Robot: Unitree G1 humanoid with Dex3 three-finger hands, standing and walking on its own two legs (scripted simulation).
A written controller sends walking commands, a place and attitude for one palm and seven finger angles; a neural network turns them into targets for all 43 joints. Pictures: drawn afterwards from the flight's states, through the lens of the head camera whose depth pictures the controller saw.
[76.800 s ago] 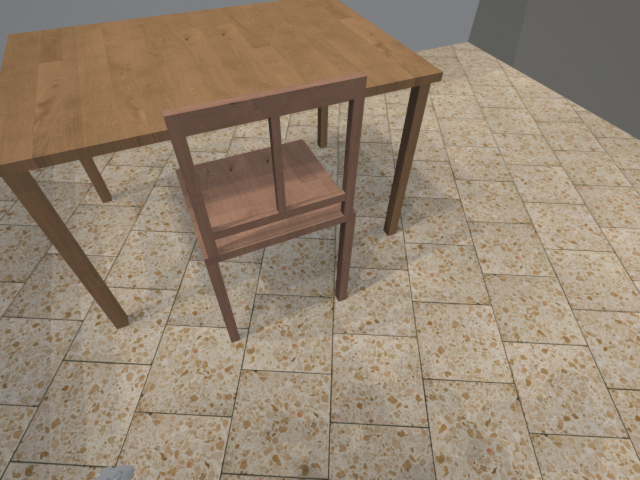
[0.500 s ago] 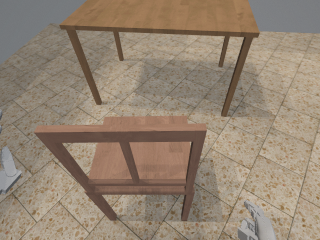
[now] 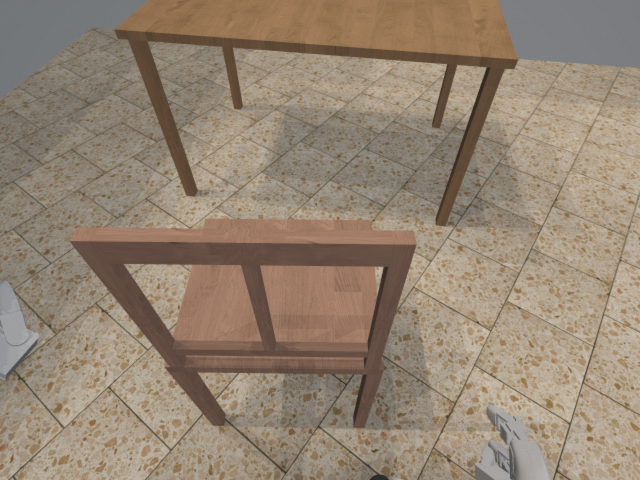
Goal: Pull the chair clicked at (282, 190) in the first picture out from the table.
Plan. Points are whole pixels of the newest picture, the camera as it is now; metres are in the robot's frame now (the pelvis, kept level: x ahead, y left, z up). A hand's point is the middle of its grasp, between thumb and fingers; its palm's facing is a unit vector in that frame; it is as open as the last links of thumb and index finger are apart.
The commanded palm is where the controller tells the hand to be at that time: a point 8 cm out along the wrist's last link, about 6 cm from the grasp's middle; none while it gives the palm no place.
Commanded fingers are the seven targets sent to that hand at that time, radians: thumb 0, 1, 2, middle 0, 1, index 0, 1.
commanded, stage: step back with the hand held close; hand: left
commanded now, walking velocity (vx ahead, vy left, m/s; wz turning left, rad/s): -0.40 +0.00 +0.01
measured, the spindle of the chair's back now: (261, 309) +0.37 +0.13 -0.08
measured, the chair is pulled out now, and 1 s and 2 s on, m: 0.66 0.66 0.66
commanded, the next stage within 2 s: stop stepping back and stand still in 1.30 s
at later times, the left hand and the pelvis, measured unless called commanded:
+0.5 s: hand (21, 333) +0.20 +0.27 +0.18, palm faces +0.46 -0.73 -0.50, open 7.4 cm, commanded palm +0.14 +0.30 +0.19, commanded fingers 0.00 0.90 0.90 -0.20 -0.30 -0.20 -0.30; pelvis +0.00 +0.00 +0.00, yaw +0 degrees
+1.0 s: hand (31, 371) +0.17 +0.24 +0.18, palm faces +0.43 -0.76 -0.48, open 7.4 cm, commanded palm +0.11 +0.28 +0.19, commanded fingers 0.00 0.90 0.90 -0.20 -0.30 -0.20 -0.30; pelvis -0.03 -0.02 +0.00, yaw +0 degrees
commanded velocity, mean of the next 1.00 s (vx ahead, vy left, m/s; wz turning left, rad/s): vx -0.40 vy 0.00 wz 0.00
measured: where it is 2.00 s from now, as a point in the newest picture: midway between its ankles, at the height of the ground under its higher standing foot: outside the picture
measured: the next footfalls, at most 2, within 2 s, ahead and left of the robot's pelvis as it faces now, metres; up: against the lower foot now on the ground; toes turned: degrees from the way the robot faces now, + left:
right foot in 0.98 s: +0.01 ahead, -0.16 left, +0.00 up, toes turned -1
left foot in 1.18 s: -0.01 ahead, +0.10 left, +0.00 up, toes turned +1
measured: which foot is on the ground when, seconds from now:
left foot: down 0.00-1.00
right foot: down 0.00-0.76, up 0.78-0.96, down 0.98-1.00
